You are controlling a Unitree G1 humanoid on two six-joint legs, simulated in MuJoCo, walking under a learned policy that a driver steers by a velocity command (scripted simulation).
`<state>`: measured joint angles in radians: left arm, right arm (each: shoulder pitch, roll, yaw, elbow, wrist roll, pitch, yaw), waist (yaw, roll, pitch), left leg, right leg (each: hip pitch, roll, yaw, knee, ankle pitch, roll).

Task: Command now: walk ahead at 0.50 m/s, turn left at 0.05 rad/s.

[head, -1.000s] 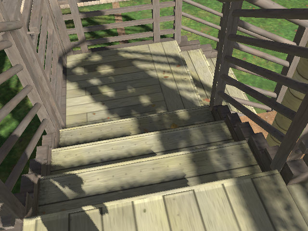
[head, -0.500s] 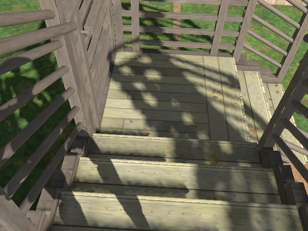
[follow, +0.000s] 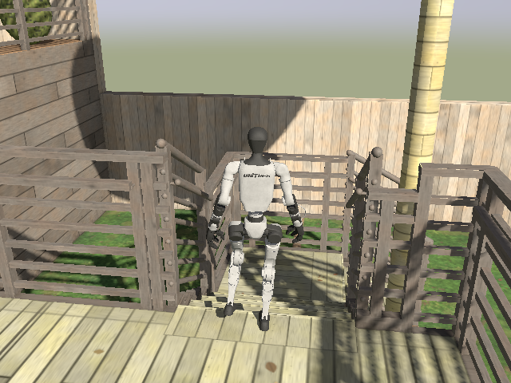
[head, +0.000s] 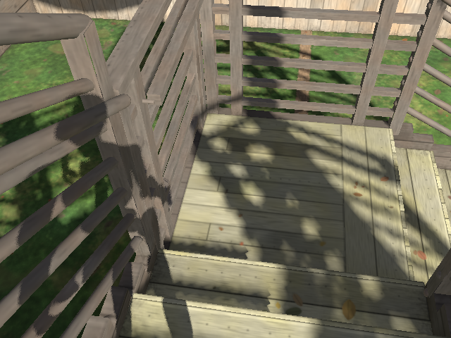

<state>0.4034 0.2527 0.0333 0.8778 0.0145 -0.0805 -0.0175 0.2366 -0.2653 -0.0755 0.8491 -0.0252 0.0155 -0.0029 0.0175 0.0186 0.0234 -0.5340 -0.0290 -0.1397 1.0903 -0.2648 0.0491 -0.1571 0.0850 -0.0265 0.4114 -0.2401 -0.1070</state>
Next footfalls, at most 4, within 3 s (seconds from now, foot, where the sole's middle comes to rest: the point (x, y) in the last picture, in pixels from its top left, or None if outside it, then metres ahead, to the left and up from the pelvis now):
0.44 left None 0.33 0.15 -0.94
0.98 right None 0.63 -0.09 -1.11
1.56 left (246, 280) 0.96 -0.01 -1.27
2.10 right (310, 245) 1.24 -0.34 -1.44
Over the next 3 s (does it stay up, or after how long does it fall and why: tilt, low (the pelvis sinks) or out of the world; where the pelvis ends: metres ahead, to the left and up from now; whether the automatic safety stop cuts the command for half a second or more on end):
stays up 1.34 -0.31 -0.66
